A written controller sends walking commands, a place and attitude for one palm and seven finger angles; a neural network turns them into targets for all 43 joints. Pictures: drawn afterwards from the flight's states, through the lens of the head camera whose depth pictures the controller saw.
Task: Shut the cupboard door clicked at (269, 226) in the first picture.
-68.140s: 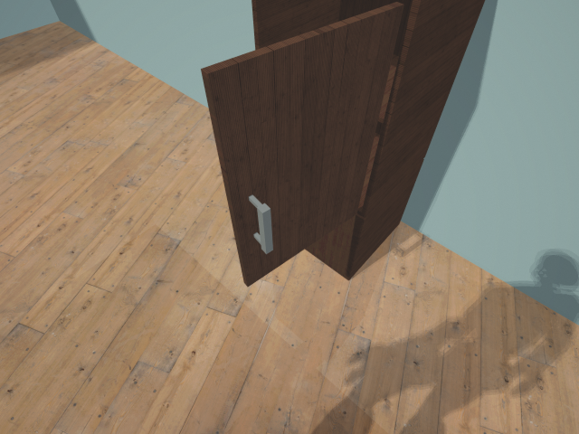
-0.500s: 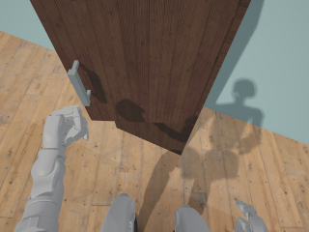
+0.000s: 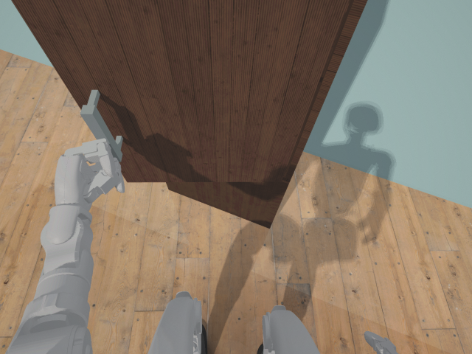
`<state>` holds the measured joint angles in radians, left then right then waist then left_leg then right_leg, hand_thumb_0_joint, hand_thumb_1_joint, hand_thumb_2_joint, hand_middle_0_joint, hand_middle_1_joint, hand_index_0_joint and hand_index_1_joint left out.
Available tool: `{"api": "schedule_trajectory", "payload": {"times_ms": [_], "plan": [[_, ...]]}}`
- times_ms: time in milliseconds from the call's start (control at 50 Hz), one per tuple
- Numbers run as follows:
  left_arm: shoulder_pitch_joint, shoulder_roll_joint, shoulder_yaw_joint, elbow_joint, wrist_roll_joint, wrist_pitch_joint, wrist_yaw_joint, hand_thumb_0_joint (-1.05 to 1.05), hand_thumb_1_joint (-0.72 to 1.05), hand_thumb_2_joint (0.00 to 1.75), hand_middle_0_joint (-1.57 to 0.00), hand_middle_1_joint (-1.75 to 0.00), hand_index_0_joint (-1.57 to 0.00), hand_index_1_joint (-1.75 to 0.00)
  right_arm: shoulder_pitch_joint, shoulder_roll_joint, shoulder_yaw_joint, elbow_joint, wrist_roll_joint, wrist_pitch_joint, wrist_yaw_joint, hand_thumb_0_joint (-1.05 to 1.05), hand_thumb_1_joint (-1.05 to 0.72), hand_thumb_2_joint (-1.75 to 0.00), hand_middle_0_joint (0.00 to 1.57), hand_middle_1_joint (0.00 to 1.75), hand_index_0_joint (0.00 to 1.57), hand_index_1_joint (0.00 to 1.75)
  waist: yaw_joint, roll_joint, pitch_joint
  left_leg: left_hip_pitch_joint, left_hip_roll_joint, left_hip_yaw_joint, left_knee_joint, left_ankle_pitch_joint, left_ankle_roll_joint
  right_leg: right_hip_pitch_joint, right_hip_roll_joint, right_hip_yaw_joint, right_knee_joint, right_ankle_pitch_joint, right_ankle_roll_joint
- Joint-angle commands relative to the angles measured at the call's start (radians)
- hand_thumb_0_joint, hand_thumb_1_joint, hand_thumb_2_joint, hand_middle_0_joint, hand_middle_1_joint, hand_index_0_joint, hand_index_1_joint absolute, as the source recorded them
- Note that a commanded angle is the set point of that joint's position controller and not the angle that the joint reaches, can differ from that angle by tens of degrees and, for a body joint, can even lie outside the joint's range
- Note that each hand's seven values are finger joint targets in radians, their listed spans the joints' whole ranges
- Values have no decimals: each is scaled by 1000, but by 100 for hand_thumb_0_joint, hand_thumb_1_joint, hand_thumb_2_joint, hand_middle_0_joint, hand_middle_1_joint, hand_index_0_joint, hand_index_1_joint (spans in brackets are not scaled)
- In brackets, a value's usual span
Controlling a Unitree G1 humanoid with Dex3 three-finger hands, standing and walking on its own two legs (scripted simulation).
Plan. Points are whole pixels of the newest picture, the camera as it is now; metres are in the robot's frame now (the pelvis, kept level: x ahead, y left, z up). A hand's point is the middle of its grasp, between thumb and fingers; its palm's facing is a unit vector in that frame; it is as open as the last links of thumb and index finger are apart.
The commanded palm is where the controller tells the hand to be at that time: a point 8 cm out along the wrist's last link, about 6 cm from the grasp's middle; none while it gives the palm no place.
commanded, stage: bring the fist close to the handle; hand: left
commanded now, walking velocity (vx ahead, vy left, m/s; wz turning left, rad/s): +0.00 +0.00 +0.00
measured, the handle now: (106, 128) +0.49 +0.25 +0.03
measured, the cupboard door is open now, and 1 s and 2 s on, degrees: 23 15 1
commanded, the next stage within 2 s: push the door shut along its arc in 0.12 s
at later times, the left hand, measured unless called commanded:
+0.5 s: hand (115, 161) +0.42 +0.21 +0.04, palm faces +0.00 -1.00 -0.03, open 3.1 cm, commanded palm +0.41 +0.25 +0.03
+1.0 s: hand (122, 138) +0.47 +0.21 +0.04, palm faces -0.14 -0.99 -0.04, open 3.2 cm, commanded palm +0.48 +0.23 +0.03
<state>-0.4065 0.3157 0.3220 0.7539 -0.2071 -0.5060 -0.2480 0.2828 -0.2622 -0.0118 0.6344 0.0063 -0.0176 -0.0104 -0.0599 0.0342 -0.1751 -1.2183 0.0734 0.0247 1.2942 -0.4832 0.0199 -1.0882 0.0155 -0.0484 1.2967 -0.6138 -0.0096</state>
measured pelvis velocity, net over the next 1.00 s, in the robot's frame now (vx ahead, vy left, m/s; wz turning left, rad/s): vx -0.02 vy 0.01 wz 0.00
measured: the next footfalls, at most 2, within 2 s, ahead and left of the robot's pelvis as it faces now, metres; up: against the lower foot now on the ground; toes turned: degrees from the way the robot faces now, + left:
none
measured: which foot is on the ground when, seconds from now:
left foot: down 0.00-1.00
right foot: down 0.00-1.00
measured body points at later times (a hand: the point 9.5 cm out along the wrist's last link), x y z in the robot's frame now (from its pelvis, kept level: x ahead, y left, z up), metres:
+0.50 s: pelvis -0.01 +0.00 -0.01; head +0.11 +0.02 +0.42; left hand +0.42 +0.27 +0.04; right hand +0.11 -0.27 -0.12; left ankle +0.06 +0.11 -0.61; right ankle +0.00 -0.12 -0.61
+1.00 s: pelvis -0.02 +0.01 -0.02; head +0.13 +0.04 +0.40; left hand +0.47 +0.26 +0.04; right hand +0.03 -0.27 -0.13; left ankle +0.06 +0.11 -0.61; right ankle +0.00 -0.12 -0.61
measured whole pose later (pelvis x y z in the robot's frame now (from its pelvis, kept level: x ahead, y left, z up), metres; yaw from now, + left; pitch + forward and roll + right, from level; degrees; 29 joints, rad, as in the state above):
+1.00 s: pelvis -0.02 +0.01 -0.02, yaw +0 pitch +27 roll -6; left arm -0.87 0.53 0.30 1.13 -0.16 -0.44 -0.42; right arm 0.30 -0.29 0.02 0.69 0.01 -0.04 -0.02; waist -0.12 0.04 -0.16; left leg -1.39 0.07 -0.03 1.39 -0.47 0.03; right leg -1.23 0.02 -0.09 1.37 -0.61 -0.01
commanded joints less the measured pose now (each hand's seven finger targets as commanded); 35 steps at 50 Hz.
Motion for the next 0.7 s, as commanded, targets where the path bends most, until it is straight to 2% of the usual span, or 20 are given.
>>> {"api": "schedule_trajectory", "payload": {"times_ms": [0,40,60,80,140,160,220,300,320,340,400,420,460,520,560,600,620,640,660,680], "plan": [[-277,197,32,-198,-16,-84,-9,0,90,90,-130,-150,-130,-150,47,-152,-58,-97,6,-28,-17,0,-90,-90,20,30,20,30,-9,17,-407,429,-42,-69,-136,235,5,90,23,29,-191,324,-11],[-316,232,54,-190,-17,-89,-14,0,90,90,-130,-150,-130,-150,52,-156,-56,-94,5,-29,-24,0,-90,-90,20,30,20,30,-10,12,-400,400,-45,-70,-128,210,9,97,25,35,-190,304,-13],[-310,230,52,-169,-14,-87,-18,0,90,90,-130,-150,-130,-150,43,-155,-54,-92,8,-27,-24,0,-90,-90,20,30,20,30,-4,31,-392,403,-43,-70,-133,198,5,84,24,37,-192,289,-14],[-329,218,40,-168,-14,-87,-22,0,90,90,-130,-150,-130,-150,42,-155,-55,-90,7,-27,-25,0,-90,-90,20,30,20,30,-14,20,-392,408,-42,-72,-131,193,7,75,23,36,-194,284,-12],[-337,202,24,-178,-20,-86,-31,0,90,90,-130,-150,-130,-150,49,-156,-56,-94,8,-32,-26,0,-90,-90,20,30,20,30,-12,59,-416,451,-43,-82,-134,212,5,56,26,26,-188,284,-19],[-335,225,44,-163,-18,-84,-30,0,90,90,-130,-150,-130,-150,44,-159,-56,-87,6,-31,-26,0,-90,-90,20,30,20,30,-6,51,-423,453,-39,-82,-132,221,2,60,24,27,-185,294,-17],[-323,196,13,-171,-14,-75,-35,0,90,90,-130,-150,-130,-150,41,-157,-57,-94,7,-28,-22,0,-90,-90,20,30,20,30,-8,64,-427,477,-38,-87,-137,228,0,44,25,21,-185,292,-18],[-440,257,41,-105,-4,-72,-50,0,90,90,-130,-150,-130,-150,44,-162,-49,-79,8,-25,-28,0,-90,-90,20,30,20,30,-30,27,-385,404,-40,-86,-117,181,6,46,24,32,-188,262,-16],[-462,266,45,-99,-2,-73,-56,0,90,90,-130,-150,-130,-150,45,-161,-49,-79,9,-26,-30,0,-90,-90,20,30,20,30,-30,23,-395,395,-41,-82,-109,183,9,57,25,39,-186,267,-16],[-475,287,61,-95,-2,-78,-61,0,90,90,-130,-150,-130,-150,51,-163,-48,-82,8,-28,-32,0,-90,-90,20,30,20,30,-26,45,-409,401,-43,-84,-103,193,10,50,28,39,-178,271,-20],[-554,275,32,-43,4,-76,-87,0,90,90,-130,-150,-130,-150,53,-165,-44,-67,7,-29,-32,0,-90,-90,20,30,20,30,-44,66,-411,424,-37,-95,-96,185,7,4,27,33,-176,247,-20],[-546,301,53,-22,2,-72,-94,0,90,90,-130,-150,-130,-150,57,-168,-45,-67,7,-28,-31,0,-90,-90,20,30,20,30,-34,68,-420,420,-36,-93,-93,186,6,14,28,35,-175,245,-22],[-555,317,58,-9,5,-67,-115,0,90,90,-130,-150,-130,-150,65,-173,-45,-66,8,-27,-30,0,-90,-90,20,30,20,30,-35,79,-458,438,-35,-98,-85,224,7,5,29,32,-158,274,-24],[-596,293,30,10,-3,-47,-141,0,90,90,-130,-150,-130,-150,75,-173,-46,-68,12,-22,-25,0,-90,-90,20,30,20,30,-53,80,-443,440,-34,-103,-86,213,8,-17,29,28,-166,260,-22],[-649,325,43,21,1,-46,-149,0,90,90,-130,-150,-130,-150,83,-181,-46,-58,14,-21,-28,0,-90,-90,20,30,20,30,-62,78,-446,435,-31,-110,-77,209,11,-34,30,28,-160,250,-23],[-684,314,28,29,2,-42,-156,0,90,90,-130,-150,-130,-150,91,-180,-46,-53,14,-22,-27,0,-90,-90,20,30,20,30,-70,82,-452,437,-32,-115,-76,202,12,-43,29,26,-161,239,-23],[-698,331,39,42,4,-39,-157,0,90,90,-130,-150,-130,-150,96,-184,-47,-49,14,-21,-28,0,-90,-90,20,30,20,30,-74,69,-451,435,-30,-117,-74,202,13,-43,31,25,-162,238,-24],[-722,339,40,30,4,-45,-160,0,90,90,-130,-150,-130,-150,105,-185,-47,-47,12,-24,-29,0,-90,-90,20,30,20,30,-77,82,-469,442,-32,-118,-68,209,16,-48,33,25,-156,240,-26],[-734,326,22,50,10,-40,-164,0,90,90,-130,-150,-130,-150,102,-185,-46,-41,13,-24,-28,0,-90,-90,20,30,20,30,-83,101,-467,446,-30,-120,-69,197,13,-72,31,24,-156,227,-26],[-774,330,15,53,12,-40,-167,0,90,90,-130,-150,-130,-150,108,-188,-45,-34,13,-25,-29,0,-90,-90,20,30,20,30,-95,90,-456,448,-28,-128,-69,184,14,-85,32,22,-157,216,-25]]}}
